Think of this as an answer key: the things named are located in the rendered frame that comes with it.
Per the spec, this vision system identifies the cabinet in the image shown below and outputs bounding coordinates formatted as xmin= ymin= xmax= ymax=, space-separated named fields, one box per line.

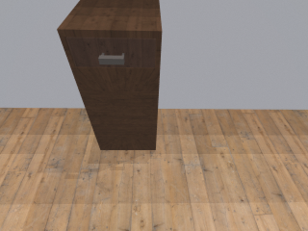
xmin=57 ymin=0 xmax=163 ymax=150

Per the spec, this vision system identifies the drawer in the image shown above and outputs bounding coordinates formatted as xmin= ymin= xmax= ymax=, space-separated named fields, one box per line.
xmin=66 ymin=37 xmax=156 ymax=68

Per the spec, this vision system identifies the handle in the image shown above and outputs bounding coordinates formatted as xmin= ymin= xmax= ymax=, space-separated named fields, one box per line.
xmin=98 ymin=53 xmax=125 ymax=65

